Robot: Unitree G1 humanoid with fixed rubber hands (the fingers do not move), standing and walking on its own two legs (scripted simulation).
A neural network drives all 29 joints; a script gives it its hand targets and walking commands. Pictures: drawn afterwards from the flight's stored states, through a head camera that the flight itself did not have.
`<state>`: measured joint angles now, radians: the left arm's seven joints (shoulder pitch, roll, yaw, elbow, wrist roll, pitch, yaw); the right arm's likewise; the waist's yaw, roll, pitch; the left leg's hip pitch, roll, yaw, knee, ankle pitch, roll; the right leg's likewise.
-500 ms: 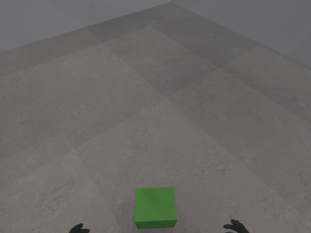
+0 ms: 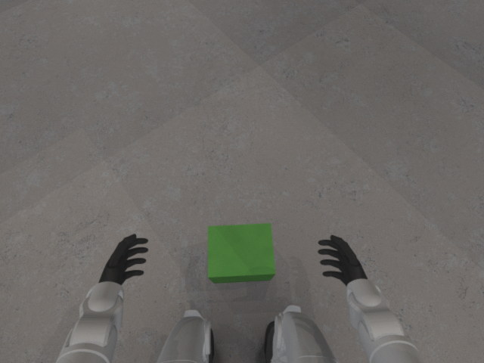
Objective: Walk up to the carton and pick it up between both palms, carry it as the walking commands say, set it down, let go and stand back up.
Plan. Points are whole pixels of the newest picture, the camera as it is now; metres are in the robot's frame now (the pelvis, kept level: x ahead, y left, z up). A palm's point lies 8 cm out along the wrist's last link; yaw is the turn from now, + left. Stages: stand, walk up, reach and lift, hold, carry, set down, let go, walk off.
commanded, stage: reach and lift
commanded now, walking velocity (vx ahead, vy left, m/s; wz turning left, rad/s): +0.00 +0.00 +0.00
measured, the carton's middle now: (240, 254) +0.40 +0.01 -0.62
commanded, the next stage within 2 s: none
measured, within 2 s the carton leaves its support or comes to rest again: neither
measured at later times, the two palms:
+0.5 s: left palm (148, 217) +0.39 +0.20 -0.15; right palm (318, 219) +0.38 -0.16 -0.17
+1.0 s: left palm (161, 231) +0.39 +0.20 -0.27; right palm (313, 230) +0.39 -0.17 -0.28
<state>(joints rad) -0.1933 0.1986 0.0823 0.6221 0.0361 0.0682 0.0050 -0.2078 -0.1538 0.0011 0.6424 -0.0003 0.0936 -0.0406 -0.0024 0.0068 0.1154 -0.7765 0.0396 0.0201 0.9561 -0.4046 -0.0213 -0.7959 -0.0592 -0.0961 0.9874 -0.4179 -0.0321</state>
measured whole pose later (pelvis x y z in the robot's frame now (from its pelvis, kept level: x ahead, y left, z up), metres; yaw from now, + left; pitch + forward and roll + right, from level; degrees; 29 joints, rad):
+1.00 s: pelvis -0.06 +0.01 -0.12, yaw +0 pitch +43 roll +1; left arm -0.90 0.22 0.22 0.83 -0.05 -0.01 0.08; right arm -0.96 -0.19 -0.18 0.91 0.00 0.01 -0.10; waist 0.00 0.00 0.02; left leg -1.73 0.04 0.02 1.37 -0.39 -0.02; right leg -1.75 -0.06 -0.06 1.38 -0.38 -0.04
